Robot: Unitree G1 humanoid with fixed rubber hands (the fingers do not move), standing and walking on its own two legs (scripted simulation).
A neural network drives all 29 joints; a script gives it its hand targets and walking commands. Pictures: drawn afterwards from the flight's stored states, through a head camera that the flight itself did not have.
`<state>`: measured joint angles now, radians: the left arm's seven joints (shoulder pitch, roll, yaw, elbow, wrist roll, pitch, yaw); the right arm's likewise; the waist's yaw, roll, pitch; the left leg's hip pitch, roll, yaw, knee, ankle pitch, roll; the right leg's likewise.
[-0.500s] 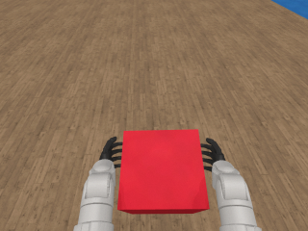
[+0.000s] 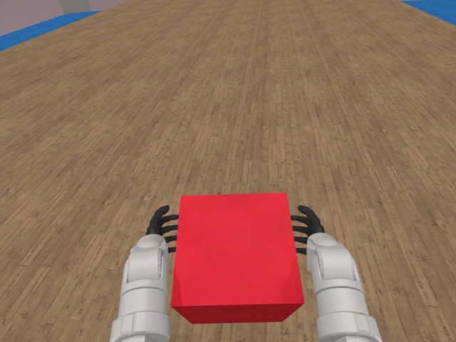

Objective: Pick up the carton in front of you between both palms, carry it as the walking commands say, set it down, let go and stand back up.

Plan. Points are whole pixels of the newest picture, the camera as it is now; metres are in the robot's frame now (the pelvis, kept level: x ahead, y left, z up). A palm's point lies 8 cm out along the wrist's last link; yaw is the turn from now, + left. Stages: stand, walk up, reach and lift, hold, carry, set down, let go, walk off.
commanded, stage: hold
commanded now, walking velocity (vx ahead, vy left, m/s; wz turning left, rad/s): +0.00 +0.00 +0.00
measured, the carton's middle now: (235, 263) +0.31 +0.00 -0.05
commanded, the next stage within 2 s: set down in 0.26 s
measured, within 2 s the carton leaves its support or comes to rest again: neither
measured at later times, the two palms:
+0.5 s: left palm (158, 233) +0.33 +0.15 +0.05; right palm (307, 229) +0.32 -0.14 +0.04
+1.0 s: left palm (194, 277) +0.35 +0.11 -0.17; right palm (309, 277) +0.34 -0.18 -0.17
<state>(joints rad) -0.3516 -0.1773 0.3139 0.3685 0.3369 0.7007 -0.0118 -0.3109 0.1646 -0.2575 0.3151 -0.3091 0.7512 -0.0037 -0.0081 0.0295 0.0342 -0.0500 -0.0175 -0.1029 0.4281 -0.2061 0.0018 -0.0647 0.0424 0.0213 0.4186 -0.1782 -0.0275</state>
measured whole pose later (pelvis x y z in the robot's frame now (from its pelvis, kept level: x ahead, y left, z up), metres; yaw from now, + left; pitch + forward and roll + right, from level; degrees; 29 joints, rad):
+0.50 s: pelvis +0.02 +0.01 +0.00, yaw +0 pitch -8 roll +0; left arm -0.42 -0.20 0.38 0.41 0.38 0.66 0.02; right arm -0.43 0.20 -0.37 0.43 -0.39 0.68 0.02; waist -0.03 0.01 0.05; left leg -0.08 -0.03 -0.12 0.45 -0.23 -0.01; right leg -0.09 0.04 0.04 0.43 -0.20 -0.02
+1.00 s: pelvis -0.03 +0.02 -0.08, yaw -1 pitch +31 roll +1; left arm -0.54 -0.25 0.36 0.51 0.23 0.12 0.19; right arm -0.56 0.09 -0.43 0.53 -0.25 0.16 0.01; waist -0.07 0.02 -0.05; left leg -1.19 -0.09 -0.10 0.97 -0.31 -0.02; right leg -1.22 0.06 0.08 0.97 -0.29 0.02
